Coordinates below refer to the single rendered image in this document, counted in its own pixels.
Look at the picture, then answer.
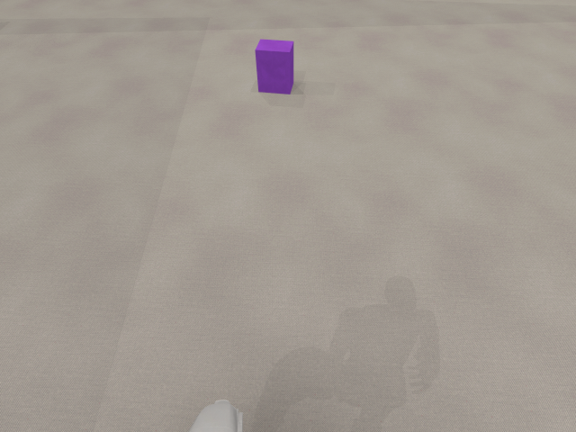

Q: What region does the carton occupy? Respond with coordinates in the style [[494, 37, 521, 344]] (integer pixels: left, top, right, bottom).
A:
[[255, 40, 293, 95]]

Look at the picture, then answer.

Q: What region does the robot left thigh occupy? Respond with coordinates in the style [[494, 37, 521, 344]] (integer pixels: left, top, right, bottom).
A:
[[188, 403, 243, 432]]

